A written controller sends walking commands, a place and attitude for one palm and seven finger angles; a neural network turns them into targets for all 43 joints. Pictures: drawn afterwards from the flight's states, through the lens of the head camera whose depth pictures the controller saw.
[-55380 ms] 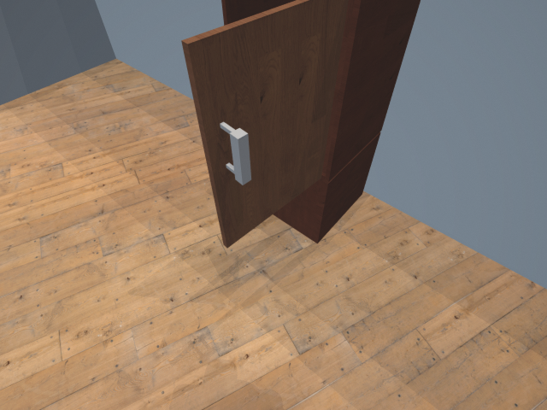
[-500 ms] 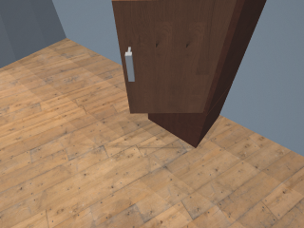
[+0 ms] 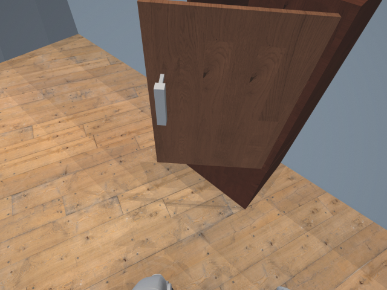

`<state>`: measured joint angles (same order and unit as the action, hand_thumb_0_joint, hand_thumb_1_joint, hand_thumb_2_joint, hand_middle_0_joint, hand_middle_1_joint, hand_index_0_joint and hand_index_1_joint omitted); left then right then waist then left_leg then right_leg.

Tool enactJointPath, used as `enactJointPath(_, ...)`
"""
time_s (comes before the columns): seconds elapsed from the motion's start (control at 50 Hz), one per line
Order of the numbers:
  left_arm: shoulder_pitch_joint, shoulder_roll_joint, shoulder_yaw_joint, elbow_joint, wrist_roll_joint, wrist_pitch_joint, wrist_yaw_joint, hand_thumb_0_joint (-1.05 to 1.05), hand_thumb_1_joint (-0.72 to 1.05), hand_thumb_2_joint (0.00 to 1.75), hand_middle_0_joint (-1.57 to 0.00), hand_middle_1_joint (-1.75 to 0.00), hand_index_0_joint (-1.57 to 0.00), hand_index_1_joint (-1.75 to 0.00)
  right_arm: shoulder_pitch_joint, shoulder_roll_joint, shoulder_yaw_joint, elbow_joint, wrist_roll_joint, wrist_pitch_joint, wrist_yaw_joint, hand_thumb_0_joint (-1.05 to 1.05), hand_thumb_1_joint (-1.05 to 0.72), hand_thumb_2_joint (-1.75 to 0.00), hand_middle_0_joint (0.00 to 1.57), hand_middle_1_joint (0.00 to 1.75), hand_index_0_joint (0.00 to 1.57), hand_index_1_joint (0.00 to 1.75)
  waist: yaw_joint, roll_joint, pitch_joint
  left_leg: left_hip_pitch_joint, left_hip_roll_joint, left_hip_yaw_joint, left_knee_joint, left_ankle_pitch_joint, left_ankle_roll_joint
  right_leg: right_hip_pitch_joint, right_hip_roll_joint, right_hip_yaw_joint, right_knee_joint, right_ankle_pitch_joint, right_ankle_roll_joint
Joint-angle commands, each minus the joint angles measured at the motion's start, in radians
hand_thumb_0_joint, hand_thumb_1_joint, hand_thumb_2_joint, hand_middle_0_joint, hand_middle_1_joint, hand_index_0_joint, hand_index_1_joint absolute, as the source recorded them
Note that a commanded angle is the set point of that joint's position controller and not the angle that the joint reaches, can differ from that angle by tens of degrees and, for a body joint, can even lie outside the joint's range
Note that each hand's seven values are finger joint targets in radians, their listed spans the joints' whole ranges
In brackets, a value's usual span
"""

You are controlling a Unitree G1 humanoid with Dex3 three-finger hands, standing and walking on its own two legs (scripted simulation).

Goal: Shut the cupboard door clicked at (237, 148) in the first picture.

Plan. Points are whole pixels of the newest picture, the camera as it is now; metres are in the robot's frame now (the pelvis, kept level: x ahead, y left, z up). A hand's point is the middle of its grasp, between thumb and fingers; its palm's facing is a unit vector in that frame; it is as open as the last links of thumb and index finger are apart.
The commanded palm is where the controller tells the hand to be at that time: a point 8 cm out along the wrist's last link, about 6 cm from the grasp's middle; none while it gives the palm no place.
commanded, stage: take the last steps up to it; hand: left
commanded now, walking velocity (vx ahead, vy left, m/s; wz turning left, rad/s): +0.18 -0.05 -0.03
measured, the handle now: (162, 99) +0.57 +0.13 +0.04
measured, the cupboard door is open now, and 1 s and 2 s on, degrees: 39 39 39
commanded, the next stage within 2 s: come to a stop and stand still in 0.10 s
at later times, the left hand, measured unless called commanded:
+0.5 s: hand (143, 257) +0.21 +0.13 -0.15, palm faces -0.03 -0.98 -0.21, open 7.4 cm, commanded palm none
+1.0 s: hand out of the picture +0.11 +0.20 -0.15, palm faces +0.04 -0.98 -0.19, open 7.4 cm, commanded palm none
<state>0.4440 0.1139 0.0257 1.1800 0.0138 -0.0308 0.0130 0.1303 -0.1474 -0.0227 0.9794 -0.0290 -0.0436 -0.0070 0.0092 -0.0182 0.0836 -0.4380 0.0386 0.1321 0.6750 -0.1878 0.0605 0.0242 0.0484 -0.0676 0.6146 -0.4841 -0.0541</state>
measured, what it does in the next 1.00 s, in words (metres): steps on the spot: right foot, then left foot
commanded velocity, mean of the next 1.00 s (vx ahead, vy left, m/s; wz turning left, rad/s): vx -0.05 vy -0.02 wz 0.00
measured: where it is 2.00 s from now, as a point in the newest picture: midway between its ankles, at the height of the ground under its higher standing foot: outside the picture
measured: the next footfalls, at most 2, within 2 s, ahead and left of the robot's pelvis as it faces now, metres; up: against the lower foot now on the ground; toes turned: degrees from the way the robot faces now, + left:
right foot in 0.38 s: +0.21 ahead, -0.18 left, +0.00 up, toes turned -5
left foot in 0.70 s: +0.12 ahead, +0.07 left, +0.00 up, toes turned +1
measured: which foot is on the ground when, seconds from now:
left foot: down 0.00-0.40, up 0.42-0.68, down 0.70-1.00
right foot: down 0.00-0.00, up 0.02-0.36, down 0.38-0.70, up 0.72-1.00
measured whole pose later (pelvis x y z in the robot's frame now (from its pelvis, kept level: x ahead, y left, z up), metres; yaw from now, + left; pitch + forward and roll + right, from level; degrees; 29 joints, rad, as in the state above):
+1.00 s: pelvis +0.10 +0.00 +0.03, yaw -1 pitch +1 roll -1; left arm 0.25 0.22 0.06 1.06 0.02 0.07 0.01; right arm 0.24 -0.14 -0.02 1.01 -0.02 -0.01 -0.06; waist 0.00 -0.04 0.04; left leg -0.18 0.01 0.07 0.43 -0.26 0.05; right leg -0.29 -0.01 0.01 0.78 -0.40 0.03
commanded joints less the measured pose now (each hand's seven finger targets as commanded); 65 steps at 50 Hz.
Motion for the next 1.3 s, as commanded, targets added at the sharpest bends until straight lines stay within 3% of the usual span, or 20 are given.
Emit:
enactJointPath(0.0,-0.041,0.129,0.016,-0.127,-0.010,-0.023,0.013,0.00,0.90,0.90,-0.20,-0.30,-0.20,-0.30,0.344,-0.251,-0.049,0.050,0.005,0.008,-0.030,0.00,-0.90,-0.90,0.20,0.30,0.20,0.30,-0.111,0.129,-0.174,0.452,0.433,-0.571,-0.366,0.240,0.227,-0.539,-0.054,0.119,0.767,-0.070,-0.006)
enactJointPath(0.04,-0.101,0.097,0.028,-0.142,0.010,-0.004,-0.007,0.00,0.90,0.90,-0.20,-0.30,-0.20,-0.30,0.219,-0.161,-0.028,0.017,0.002,-0.002,-0.035,0.00,-0.90,-0.90,0.20,0.30,0.20,0.30,-0.060,0.066,0.037,0.188,0.367,-0.453,-0.463,0.010,0.159,-0.571,-0.125,0.120,0.702,0.067,0.018)
enactJointPath(0.12,-0.025,0.045,0.033,-0.133,0.015,0.031,-0.019,0.00,0.90,0.90,-0.20,-0.30,-0.20,-0.30,0.162,-0.126,-0.025,0.009,-0.001,-0.015,-0.031,0.00,-0.90,-0.90,0.20,0.30,0.20,0.30,0.014,0.110,-0.033,0.117,0.250,-0.189,-0.464,0.088,0.096,-0.449,-0.140,0.065,0.462,0.155,0.047)
enactJointPath(0.18,-0.087,0.048,0.030,-0.157,0.016,0.039,-0.023,0.00,0.90,0.90,-0.20,-0.30,-0.20,-0.30,0.159,-0.137,-0.026,0.011,-0.001,-0.005,-0.024,0.00,-0.90,-0.90,0.20,0.30,0.20,0.30,0.005,0.136,-0.009,0.095,0.221,-0.146,-0.484,0.015,0.095,-0.429,-0.139,0.029,0.289,0.222,0.062)
enactJointPath(0.24,-0.137,0.057,0.020,-0.173,0.011,0.038,-0.014,0.00,0.90,0.90,-0.20,-0.30,-0.20,-0.30,0.152,-0.133,-0.016,0.023,0.002,0.003,-0.029,0.00,-0.90,-0.90,0.20,0.30,0.20,0.30,0.007,0.119,-0.023,0.131,0.207,-0.114,-0.399,0.257,0.089,-0.351,-0.111,0.010,0.106,0.294,0.080)
enactJointPath(0.32,-0.103,0.141,0.033,-0.173,0.014,0.030,-0.003,0.00,0.90,0.90,-0.20,-0.30,-0.20,-0.30,0.149,-0.138,-0.028,0.034,0.014,0.026,-0.028,0.00,-0.90,-0.90,0.20,0.30,0.20,0.30,0.035,0.084,-0.062,0.172,0.134,-0.073,-0.219,0.232,-0.001,-0.218,-0.111,0.033,-0.147,0.515,0.076)
enactJointPath(0.36,-0.120,0.240,0.045,-0.187,0.019,0.022,0.008,0.00,0.90,0.90,-0.20,-0.30,-0.20,-0.30,0.219,-0.096,-0.035,0.032,0.026,0.045,-0.016,0.00,-0.90,-0.90,0.20,0.30,0.20,0.30,0.009,-0.091,-0.082,0.078,0.007,-0.024,-0.075,-0.130,-0.066,-0.172,-0.308,0.249,-0.152,0.871,-0.034)
enactJointPath(0.38,-0.141,0.271,0.047,-0.195,0.016,0.025,0.007,0.00,0.90,0.90,-0.20,-0.30,-0.20,-0.30,0.267,-0.082,-0.039,0.039,0.028,0.060,-0.015,0.00,-0.90,-0.90,0.20,0.30,0.20,0.30,-0.013,-0.100,-0.103,0.110,-0.028,-0.018,0.027,-0.293,-0.074,-0.202,-0.408,0.266,-0.194,0.916,-0.105)
enactJointPath(0.46,-0.172,0.251,0.060,-0.208,0.017,0.032,0.034,0.00,0.90,0.90,-0.20,-0.30,-0.20,-0.30,0.193,-0.104,-0.046,0.010,0.029,0.081,-0.030,0.00,-0.90,-0.90,0.20,0.30,0.20,0.30,0.029,-0.246,-0.177,-0.009,-0.031,-0.143,0.389,-0.436,-0.085,-0.100,-0.443,0.298,-0.174,1.207,-0.200)
enactJointPath(0.56,-0.269,0.243,0.073,-0.264,0.023,0.046,0.039,0.00,0.90,0.90,-0.20,-0.30,-0.20,-0.30,0.168,-0.085,-0.042,-0.013,0.027,0.089,-0.014,0.00,-0.90,-0.90,0.20,0.30,0.20,0.30,0.002,-0.173,-0.213,0.051,-0.018,-0.152,0.282,-0.344,-0.099,-0.180,-0.392,0.199,-0.185,0.949,-0.148)
enactJointPath(0.64,-0.293,0.217,0.070,-0.268,0.013,0.060,0.030,0.00,0.90,0.90,-0.20,-0.30,-0.20,-0.30,0.280,-0.084,-0.037,0.020,0.022,0.070,-0.011,0.00,-0.90,-0.90,0.20,0.30,0.20,0.30,-0.055,-0.108,-0.201,0.291,-0.012,-0.105,-0.217,-0.017,-0.092,-0.329,-0.293,0.136,-0.082,0.511,-0.035)
enactJointPath(0.68,-0.253,0.115,0.046,-0.284,-0.001,0.081,0.026,0.00,0.90,0.90,-0.20,-0.30,-0.20,-0.30,0.208,-0.229,-0.059,-0.028,0.002,0.055,-0.021,0.00,-0.90,-0.90,0.20,0.30,0.20,0.30,-0.037,0.353,-0.109,0.197,0.309,-0.468,-0.432,0.196,0.016,-0.505,-0.066,0.038,0.194,-0.072,0.082)
enactJointPath(0.72,-0.265,0.143,0.051,-0.273,0.007,0.095,0.023,0.00,0.90,0.90,-0.20,-0.30,-0.20,-0.30,0.123,-0.197,-0.043,-0.054,-0.005,0.051,-0.044,0.00,-0.90,-0.90,0.20,0.30,0.20,0.30,-0.015,0.198,-0.032,0.080,0.286,-0.380,-0.438,0.226,0.074,-0.452,-0.073,0.149,0.325,-0.001,0.073)
enactJointPath(0.76,-0.243,0.148,0.054,-0.231,0.007,0.092,0.014,0.00,0.90,0.90,-0.20,-0.30,-0.20,-0.30,0.112,-0.167,-0.030,-0.039,-0.005,0.041,-0.052,0.00,-0.90,-0.90,0.20,0.30,0.20,0.30,-0.007,0.195,-0.027,0.167,0.230,-0.321,-0.392,0.312,0.033,-0.497,-0.062,0.172,0.394,0.087,0.080)
enactJointPath(0.96,-0.252,0.121,0.024,-0.204,-0.002,0.064,-0.003,0.00,0.90,0.90,-0.20,-0.30,-0.20,-0.30,0.229,-0.186,-0.041,0.034,0.002,0.037,-0.055,0.00,-0.90,-0.90,0.20,0.30,0.20,0.30,-0.066,0.146,-0.105,0.455,0.265,-0.287,-0.322,0.580,0.108,-0.411,-0.074,0.072,0.081,0.050,0.078)
enactJointPath(1.04,-0.139,0.121,0.025,-0.152,-0.004,0.052,0.003,0.00,0.90,0.90,-0.20,-0.30,-0.20,-0.30,0.181,-0.178,-0.038,0.047,0.014,0.038,-0.049,0.00,-0.90,-0.90,0.20,0.30,0.20,0.30,-0.012,0.140,-0.137,0.366,0.187,-0.241,-0.267,0.458,0.048,-0.192,-0.065,0.041,-0.222,0.293,0.058)
enactJointPath(1.1,-0.133,0.174,0.021,-0.124,0.001,0.031,0.015,0.00,0.90,0.90,-0.20,-0.30,-0.20,-0.30,0.170,-0.086,-0.014,0.055,0.027,0.039,-0.033,0.00,-0.90,-0.90,0.20,0.30,0.20,0.30,-0.018,-0.060,-0.074,0.192,0.051,-0.128,-0.257,0.018,-0.050,-0.112,-0.229,0.192,-0.294,0.514,-0.010)
enactJointPath(1.12,-0.153,0.182,0.014,-0.123,-0.002,0.029,0.014,0.00,0.90,0.90,-0.20,-0.30,-0.20,-0.30,0.180,-0.079,-0.009,0.067,0.024,0.040,-0.026,0.00,-0.90,-0.90,0.20,0.30,0.20,0.30,-0.033,-0.036,-0.055,0.230,0.029,-0.123,-0.277,-0.007,-0.057,-0.177,-0.244,0.187,-0.287,0.477,-0.025)
enactJointPath(1.2,-0.136,0.142,0.003,-0.100,-0.008,0.016,0.022,0.00,0.90,0.90,-0.20,-0.30,-0.20,-0.30,0.201,-0.088,-0.004,0.112,0.018,0.035,-0.029,0.00,-0.90,-0.90,0.20,0.30,0.20,0.30,-0.022,-0.087,-0.063,0.299,0.055,-0.126,-0.287,0.151,-0.052,-0.164,-0.172,0.133,-0.258,0.598,0.003)
enactJointPath(1.28,-0.141,0.131,-0.001,-0.092,-0.011,0.023,0.023,0.00,0.90,0.90,-0.20,-0.30,-0.20,-0.30,0.210,-0.080,0.001,0.140,0.016,0.046,-0.029,0.00,-0.90,-0.90,0.20,0.30,0.20,0.30,-0.019,-0.034,0.016,0.283,0.056,-0.129,-0.319,0.078,-0.057,-0.214,-0.162,0.146,-0.312,0.402,0.008)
